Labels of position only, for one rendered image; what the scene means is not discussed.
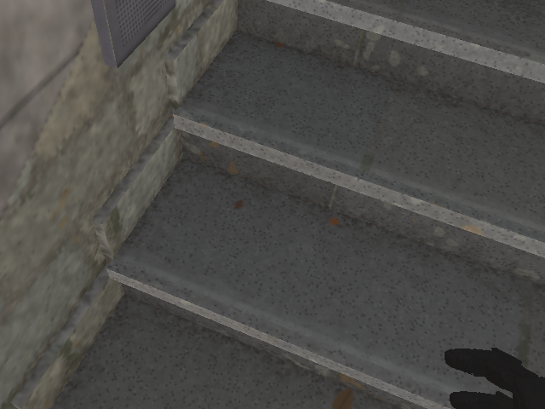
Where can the robot right hand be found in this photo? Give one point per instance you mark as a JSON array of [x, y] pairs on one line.
[[502, 369]]

